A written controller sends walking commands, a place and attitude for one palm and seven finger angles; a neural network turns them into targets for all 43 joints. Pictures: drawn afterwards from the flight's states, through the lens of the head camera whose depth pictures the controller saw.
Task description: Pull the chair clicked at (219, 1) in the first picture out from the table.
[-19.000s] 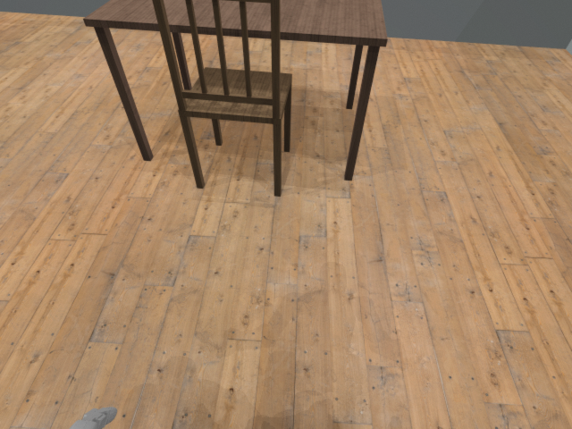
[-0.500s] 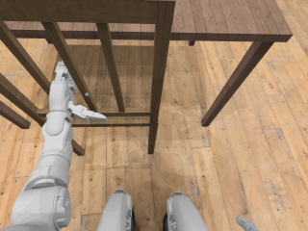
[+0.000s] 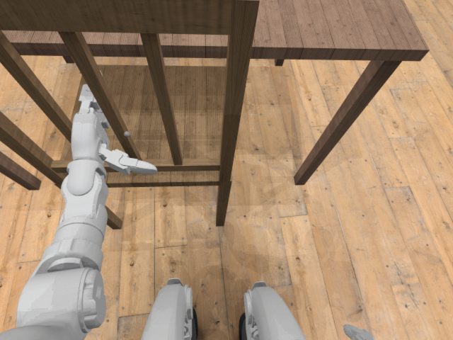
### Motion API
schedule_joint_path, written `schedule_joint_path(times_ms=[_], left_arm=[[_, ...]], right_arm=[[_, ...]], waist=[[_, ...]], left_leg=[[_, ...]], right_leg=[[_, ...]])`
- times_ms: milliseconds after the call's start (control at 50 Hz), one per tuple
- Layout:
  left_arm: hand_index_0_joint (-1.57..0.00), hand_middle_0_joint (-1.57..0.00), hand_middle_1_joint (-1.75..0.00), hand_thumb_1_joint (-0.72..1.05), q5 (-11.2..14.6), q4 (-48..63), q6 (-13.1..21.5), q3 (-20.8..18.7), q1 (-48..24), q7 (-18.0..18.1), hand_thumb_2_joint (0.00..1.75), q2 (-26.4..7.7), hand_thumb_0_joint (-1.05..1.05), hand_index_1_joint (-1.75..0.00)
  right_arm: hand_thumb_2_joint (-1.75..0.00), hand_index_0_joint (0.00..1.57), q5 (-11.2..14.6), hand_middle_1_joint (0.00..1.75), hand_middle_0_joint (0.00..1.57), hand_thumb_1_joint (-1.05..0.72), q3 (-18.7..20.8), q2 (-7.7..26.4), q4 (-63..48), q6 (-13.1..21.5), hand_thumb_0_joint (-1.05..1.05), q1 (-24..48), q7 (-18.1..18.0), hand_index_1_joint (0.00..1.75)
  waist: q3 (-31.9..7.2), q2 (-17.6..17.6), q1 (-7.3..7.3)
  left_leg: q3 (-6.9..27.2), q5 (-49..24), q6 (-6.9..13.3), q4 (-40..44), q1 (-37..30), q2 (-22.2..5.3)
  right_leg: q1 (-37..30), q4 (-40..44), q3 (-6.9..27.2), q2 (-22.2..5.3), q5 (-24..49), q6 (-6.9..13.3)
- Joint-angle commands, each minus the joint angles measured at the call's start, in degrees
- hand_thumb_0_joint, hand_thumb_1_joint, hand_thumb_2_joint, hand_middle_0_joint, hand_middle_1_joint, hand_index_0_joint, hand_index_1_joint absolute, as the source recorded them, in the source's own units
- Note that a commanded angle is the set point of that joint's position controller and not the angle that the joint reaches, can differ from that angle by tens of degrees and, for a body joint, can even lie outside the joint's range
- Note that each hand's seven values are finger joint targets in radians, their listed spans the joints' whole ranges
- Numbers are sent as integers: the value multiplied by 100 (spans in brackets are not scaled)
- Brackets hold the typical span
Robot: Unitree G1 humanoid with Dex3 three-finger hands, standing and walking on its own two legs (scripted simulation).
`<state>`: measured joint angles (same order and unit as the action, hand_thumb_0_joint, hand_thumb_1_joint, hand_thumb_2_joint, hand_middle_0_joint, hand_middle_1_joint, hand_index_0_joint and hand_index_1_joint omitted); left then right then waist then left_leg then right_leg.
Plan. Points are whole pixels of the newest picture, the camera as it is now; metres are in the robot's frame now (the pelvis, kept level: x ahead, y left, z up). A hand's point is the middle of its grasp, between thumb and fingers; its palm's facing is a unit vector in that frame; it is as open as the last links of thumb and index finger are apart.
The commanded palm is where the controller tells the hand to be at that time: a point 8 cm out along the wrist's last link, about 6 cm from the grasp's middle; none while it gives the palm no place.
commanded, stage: hook a spindle and tug to test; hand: left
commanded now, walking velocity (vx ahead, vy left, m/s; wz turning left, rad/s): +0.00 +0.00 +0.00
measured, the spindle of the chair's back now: (113, 116) +0.48 +0.18 +0.06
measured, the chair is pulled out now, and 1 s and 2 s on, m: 0.00 0.00 0.04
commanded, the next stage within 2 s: step backward, pulling the chair out in 1.52 s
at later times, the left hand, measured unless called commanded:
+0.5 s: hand (132, 132) +0.47 +0.15 +0.03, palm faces +0.02 -1.00 -0.05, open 13.6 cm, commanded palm +0.44 +0.20 +0.03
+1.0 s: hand (132, 135) +0.46 +0.15 +0.03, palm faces +0.04 -1.00 -0.05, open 4.8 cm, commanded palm +0.42 +0.19 +0.03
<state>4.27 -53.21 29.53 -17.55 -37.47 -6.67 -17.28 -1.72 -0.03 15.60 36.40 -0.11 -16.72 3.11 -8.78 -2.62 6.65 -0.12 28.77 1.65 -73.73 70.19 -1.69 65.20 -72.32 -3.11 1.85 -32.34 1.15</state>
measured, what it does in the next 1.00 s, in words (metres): stands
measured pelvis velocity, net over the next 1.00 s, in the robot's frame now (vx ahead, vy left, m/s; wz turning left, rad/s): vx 0.00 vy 0.00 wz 0.00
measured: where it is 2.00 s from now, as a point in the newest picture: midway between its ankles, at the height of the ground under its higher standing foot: outside the picture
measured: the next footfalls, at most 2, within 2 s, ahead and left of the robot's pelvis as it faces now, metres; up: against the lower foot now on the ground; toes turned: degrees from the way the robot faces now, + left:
none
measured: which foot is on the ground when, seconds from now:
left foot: down 0.00-1.00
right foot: down 0.00-1.00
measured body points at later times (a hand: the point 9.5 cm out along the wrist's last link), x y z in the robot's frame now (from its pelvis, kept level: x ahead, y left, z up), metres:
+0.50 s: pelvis +0.00 +0.00 +0.00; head +0.14 +0.01 +0.42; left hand +0.46 +0.21 +0.03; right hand +0.06 -0.27 -0.12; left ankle +0.05 +0.10 -0.62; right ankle +0.01 -0.11 -0.62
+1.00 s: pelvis +0.00 +0.00 +0.00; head +0.14 +0.00 +0.43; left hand +0.45 +0.21 +0.04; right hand +0.07 -0.27 -0.12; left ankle +0.05 +0.10 -0.62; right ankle +0.01 -0.11 -0.62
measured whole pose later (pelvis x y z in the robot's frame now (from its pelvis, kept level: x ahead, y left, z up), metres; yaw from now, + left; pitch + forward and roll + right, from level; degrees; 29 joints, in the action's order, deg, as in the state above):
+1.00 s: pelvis +0.00 +0.00 +0.00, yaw +0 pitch +25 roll -2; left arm 5.2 -52.0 28.4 -16.2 -36.4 -5.6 -16.3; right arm -1.4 0.6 15.8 35.7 -1.1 -16.4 3.4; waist -9.0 -2.9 6.3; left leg -0.1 29.0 1.3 -73.5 69.9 -1.6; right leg 65.1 -72.4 -3.0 1.9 -32.7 1.4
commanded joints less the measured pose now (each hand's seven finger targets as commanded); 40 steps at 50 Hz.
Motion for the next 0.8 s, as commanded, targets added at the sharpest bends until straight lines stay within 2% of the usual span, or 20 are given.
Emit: schedule_joint_path(times_ms=[0, 20, 40, 60, 120, 180, 200, 240, 260, 300, 340, 440, 500, 540, 560, 620, 640, 700, 720, 780], left_arm=[[-6, -6, -8, -50, 127, 1100, 304, 26, -1850, -82, 30, -896, 0, -8], [-8, -8, -13, -50, 151, 1103, 276, -111, -1688, -83, 30, -1045, 0, -13], [-10, -10, -19, -50, 184, 1193, 262, -72, -1773, -84, 30, -1012, 0, -19], [-11, -11, -24, -50, 198, 1168, 239, -157, -1663, -81, 30, -1093, 0, -24], [-17, -17, -41, -50, 184, 1133, 288, -61, -1948, -42, 30, -1006, 0, -41], [-22, -22, -57, -50, 137, 1270, 426, 73, -2329, 10, 30, -907, 0, -57], [-24, -24, -63, -50, 119, 1348, 472, 17, -2341, 20, 30, -994, 0, -63], [-27, -27, -74, -50, 92, 1210, 495, 106, -2272, 39, 30, -864, 0, -74], [-29, -29, -79, -50, 71, 1085, 487, -52, -2276, 57, 30, -1053, 0, -79], [-32, -32, -90, -50, 59, 897, 434, -49, -2259, 40, 30, -1032, 0, -90], [-36, -36, -101, -39, 51, 852, 379, -164, -2233, 36, 35, -1172, 0, -101], [-45, -45, -129, -11, 120, 1238, 322, -123, -2101, 26, 47, -1104, 0, -129], [-50, -50, -145, 6, 159, 1284, 289, -1, -1938, 62, 54, -868, 0, -145], [-50, -50, -145, 17, 142, 1144, 240, -45, -1810, 89, 59, -926, 0, -145], [-50, -50, -145, 23, 135, 1153, 249, 80, -1989, 95, 61, -811, 0, -145], [-50, -50, -145, 40, 77, 1346, 362, 5, -2058, 144, 68, -934, 0, -145], [-50, -50, -145, 45, 78, 1365, 373, 93, -1965, 153, 71, -808, 0, -145], [-50, -50, -145, 62, 76, 1237, 386, 50, -1820, 151, 78, -824, 0, -145], [-50, -50, -145, 68, 69, 1164, 381, 143, -1922, 133, 80, -766, 0, -145], [-50, -50, -145, 84, 51, 1231, 398, 181, -2100, 105, 88, -789, 0, -145]], right_arm=[[-90, 20, 48, 30, 20, -90, 395, 963, -439, 108, 0, -713, -27, 30], [-90, 20, 51, 30, 20, -90, 396, 981, -463, 86, 0, -705, -32, 30], [-90, 20, 48, 30, 20, -90, 389, 976, -480, 74, 0, -700, -32, 30], [-90, 20, 61, 30, 20, -90, 390, 966, -495, 69, 0, -688, -33, 30], [-90, 20, 65, 30, 20, -90, 367, 952, -446, 75, 0, -662, -57, 30], [-90, 20, 50, 30, 20, -90, 376, 950, -415, 111, 0, -665, -57, 30], [-90, 20, 38, 30, 20, -90, 388, 959, -407, 122, 0, -672, -57, 30], [-90, 20, 34, 30, 20, -90, 389, 949, -392, 112, 0, -659, -53, 30], [-90, 20, 17, 30, 20, -90, 384, 974, -359, 106, 0, -689, -60, 30], [-90, 20, 25, 30, 20, -90, 375, 974, -350, 97, 0, -699, -59, 30], [-90, 20, 19, 30, 20, -90, 370, 978, -377, 68, 0, -699, -69, 30], [-90, 20, 21, 30, 20, -90, 384, 967, -476, 43, 0, -714, -36, 30], [-90, 20, 31, 30, 20, -90, 399, 947, -472, 39, 0, -732, -15, 30], [-90, 20, 52, 30, 20, -90, 402, 948, -448, 20, 0, -736, -21, 30], [-90, 20, 48, 30, 20, -90, 390, 930, -426, 21, 0, -725, -21, 30], [-90, 20, 32, 30, 20, -90, 408, 940, -412, 47, 0, -750, -22, 30], [-90, 20, 32, 30, 20, -90, 406, 917, -433, 49, 0, -726, -6, 30], [-90, 20, 31, 30, 20, -90, 411, 929, -417, 50, 0, -737, 2, 30], [-90, 20, 38, 30, 20, -90, 404, 921, -397, 40, 0, -718, -6, 30], [-90, 20, 49, 30, 20, -90, 404, 929, -416, 50, 0, -722, -12, 30]], waist=[[-2790, -326, 85], [-2799, -330, 12], [-2843, -265, 58], [-2820, -140, 15], [-2580, -39, 126], [-2604, -227, 186], [-2710, -375, 146], [-2706, -321, 173], [-2722, -204, 146], [-2692, -261, 163], [-2789, -238, 123], [-3100, -404, 51], [-3036, -237, 96], [-2848, -4, 107], [-2703, -9, 178], [-2846, -270, 91], [-2862, -353, 91], [-2828, -134, 97], [-2695, -88, 159], [-2729, -347, 146]], left_leg=[[379, -1814, -32, 743, -2702, 120], [358, -1842, -40, 756, -2676, 118], [359, -1889, -21, 748, -2658, 132], [329, -1803, -11, 744, -2510, 141], [350, -1640, 8, 720, -2369, 132], [385, -1545, 4, 701, -2521, 129], [390, -1623, -10, 689, -2625, 131], [382, -1606, -9, 676, -2627, 138], [387, -1556, -6, 653, -2496, 138], [374, -1553, 1, 636, -2458, 142], [331, -1584, 11, 612, -2345, 160], [382, -1991, -32, 668, -2736, 126], [402, -2122, -35, 682, -2769, 115], [350, -1920, -12, 680, -2482, 126], [328, -1822, 10, 682, -2390, 134], [366, -1892, -27, 706, -2631, 123], [342, -1941, -24, 703, -2687, 140], [347, -1957, -21, 682, -2591, 130], [341, -1849, -11, 680, -2486, 136], [356, -1724, -18, 696, -2582, 136]], right_leg=[[-690, 1043, 155, 70, 1654, 109], [-768, 1053, 166, 72, 1689, 117], [-841, 1064, 172, 76, 1769, 103], [-965, 1093, 210, 79, 1760, 94], [-797, 1070, 199, 77, 1625, 75], [-583, 1042, 186, 87, 1449, 90], [-588, 1036, 196, 81, 1487, 97], [-551, 1049, 191, 82, 1473, 96], [-616, 1021, 190, 77, 1445, 98], [-568, 1007, 192, 75, 1447, 97], [-731, 997, 231, 60, 1547, 91], [-800, 973, 180, 73, 1827, 104], [-800, 986, 146, 91, 1932, 88], [-892, 1025, 177, 91, 1874, 73], [-855, 1051, 189, 88, 1842, 62], [-761, 1000, 178, 86, 1775, 95], [-764, 1027, 190, 88, 1822, 96], [-807, 1001, 174, 92, 1864, 93], [-780, 1021, 191, 87, 1818, 84], [-658, 1011, 195, 82, 1640, 106]])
